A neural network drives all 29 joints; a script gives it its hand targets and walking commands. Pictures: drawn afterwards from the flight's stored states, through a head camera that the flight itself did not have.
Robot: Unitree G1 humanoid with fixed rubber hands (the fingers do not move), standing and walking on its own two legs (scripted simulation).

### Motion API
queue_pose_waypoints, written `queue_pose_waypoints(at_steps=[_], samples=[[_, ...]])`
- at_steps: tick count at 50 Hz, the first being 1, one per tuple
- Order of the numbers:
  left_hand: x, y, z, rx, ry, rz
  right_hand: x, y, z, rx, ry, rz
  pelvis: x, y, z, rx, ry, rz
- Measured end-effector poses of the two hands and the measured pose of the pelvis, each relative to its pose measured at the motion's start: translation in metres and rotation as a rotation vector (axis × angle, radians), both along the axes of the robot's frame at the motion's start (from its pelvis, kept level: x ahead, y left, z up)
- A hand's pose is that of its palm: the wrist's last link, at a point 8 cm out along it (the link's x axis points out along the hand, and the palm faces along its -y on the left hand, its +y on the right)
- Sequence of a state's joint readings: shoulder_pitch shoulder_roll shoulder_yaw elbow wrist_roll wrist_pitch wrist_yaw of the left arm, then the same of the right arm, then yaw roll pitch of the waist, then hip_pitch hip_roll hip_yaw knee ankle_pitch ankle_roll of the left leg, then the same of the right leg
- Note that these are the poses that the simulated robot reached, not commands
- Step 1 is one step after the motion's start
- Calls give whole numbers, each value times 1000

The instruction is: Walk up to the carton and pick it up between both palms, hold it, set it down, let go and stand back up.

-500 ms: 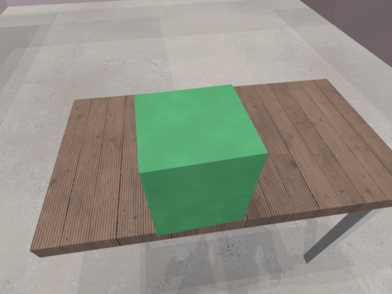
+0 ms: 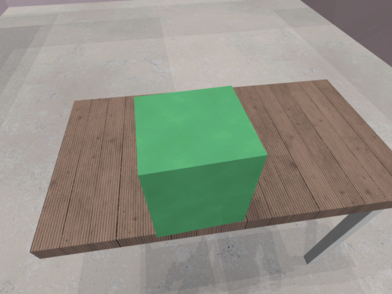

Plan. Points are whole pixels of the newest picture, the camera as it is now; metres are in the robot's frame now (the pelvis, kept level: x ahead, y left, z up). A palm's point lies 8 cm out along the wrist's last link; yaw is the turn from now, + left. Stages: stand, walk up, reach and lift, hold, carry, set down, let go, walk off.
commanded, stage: stand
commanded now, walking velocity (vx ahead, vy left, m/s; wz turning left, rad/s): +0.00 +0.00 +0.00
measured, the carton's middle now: (193, 163) +0.38 +0.03 +0.05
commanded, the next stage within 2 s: walk up in 1.92 s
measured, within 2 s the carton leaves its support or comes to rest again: neither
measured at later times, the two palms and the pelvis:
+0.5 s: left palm out of the picture +0.01 +0.24 -0.13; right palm out of the picture +0.02 -0.24 -0.14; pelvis +0.01 +0.00 +0.00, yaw +0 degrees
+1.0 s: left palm out of the picture +0.01 +0.23 -0.13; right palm out of the picture +0.01 -0.24 -0.14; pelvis +0.01 -0.01 +0.00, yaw +0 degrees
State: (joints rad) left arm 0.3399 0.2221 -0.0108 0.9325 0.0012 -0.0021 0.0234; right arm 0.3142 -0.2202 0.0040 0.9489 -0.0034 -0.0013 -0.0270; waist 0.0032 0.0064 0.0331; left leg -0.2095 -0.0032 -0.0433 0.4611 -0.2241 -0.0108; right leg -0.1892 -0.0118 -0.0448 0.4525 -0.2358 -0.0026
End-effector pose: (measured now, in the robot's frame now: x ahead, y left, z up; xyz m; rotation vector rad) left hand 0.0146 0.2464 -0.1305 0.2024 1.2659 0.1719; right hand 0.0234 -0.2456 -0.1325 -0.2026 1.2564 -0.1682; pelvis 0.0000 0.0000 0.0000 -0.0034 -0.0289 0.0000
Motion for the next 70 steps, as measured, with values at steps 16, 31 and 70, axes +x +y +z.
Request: queue_pose_waypoints(at_steps=[16,31,70], samples=[[-5,-5,-2,-6,32,13,-6,3,-3,8,37,-13,4,-1,1,0,6,-1],[-2,-10,-2,-10,38,19,-5,5,-5,15,50,-21,7,-3,1,0,4,-2],[-4,-22,-4,-20,74,32,-9,6,-8,27,93,-34,14,-8,3,1,8,-5]])
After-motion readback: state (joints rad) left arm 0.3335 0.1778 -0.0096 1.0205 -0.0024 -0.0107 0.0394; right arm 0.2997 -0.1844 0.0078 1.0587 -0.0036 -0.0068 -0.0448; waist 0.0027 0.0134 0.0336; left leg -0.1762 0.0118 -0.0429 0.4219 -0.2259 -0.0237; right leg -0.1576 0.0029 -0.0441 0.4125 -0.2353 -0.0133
